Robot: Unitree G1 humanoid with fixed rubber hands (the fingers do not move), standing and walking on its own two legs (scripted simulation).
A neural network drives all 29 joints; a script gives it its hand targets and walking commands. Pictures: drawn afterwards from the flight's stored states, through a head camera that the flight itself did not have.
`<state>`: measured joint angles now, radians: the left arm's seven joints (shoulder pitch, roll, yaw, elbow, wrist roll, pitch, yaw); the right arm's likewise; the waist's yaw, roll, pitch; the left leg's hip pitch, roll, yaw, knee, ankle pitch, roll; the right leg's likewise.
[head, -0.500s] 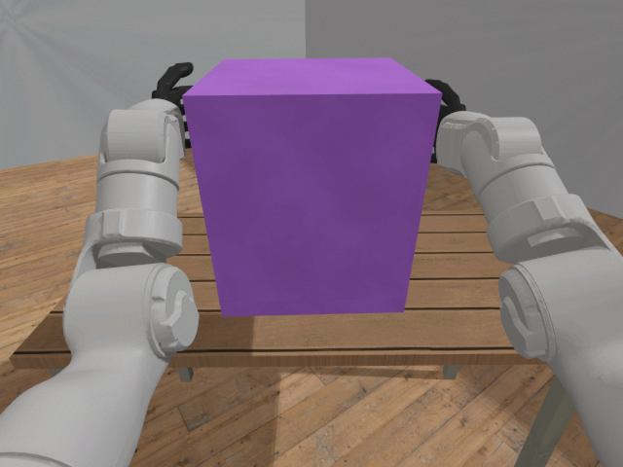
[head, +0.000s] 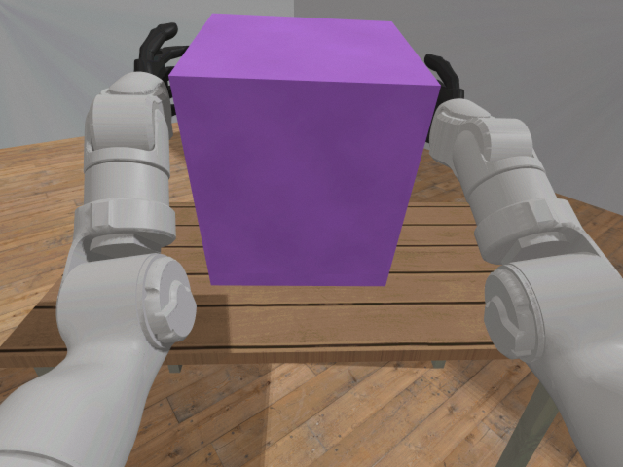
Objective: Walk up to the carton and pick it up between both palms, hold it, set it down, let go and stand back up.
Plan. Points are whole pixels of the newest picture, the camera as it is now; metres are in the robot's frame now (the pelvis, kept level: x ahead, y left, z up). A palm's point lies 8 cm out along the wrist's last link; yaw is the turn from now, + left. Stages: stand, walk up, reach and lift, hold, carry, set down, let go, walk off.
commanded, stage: set down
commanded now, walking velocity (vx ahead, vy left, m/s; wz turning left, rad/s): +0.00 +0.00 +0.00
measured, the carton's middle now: (301, 153) +0.41 +0.02 +0.30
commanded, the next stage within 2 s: none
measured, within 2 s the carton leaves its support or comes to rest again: neither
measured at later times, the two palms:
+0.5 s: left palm (162, 125) +0.40 +0.19 +0.34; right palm (420, 158) +0.39 -0.13 +0.30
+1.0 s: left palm (167, 148) +0.41 +0.19 +0.31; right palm (412, 186) +0.40 -0.13 +0.26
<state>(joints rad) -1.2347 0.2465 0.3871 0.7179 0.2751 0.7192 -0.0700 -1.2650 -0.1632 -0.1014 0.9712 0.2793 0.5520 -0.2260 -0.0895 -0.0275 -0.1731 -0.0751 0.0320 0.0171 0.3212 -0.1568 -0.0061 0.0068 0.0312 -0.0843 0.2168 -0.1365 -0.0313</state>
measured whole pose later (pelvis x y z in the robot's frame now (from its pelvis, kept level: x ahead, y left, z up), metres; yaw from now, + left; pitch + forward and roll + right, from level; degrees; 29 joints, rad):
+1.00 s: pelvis +0.00 +0.01 +0.00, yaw +1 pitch -7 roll -1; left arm -1.08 0.17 0.37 0.57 0.32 0.61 -0.08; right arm -1.02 -0.05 -0.21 0.89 0.11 0.28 -0.17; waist -0.08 -0.09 -0.02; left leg -0.01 0.01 0.01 0.30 -0.16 0.00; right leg 0.06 0.01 -0.09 0.23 -0.16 -0.02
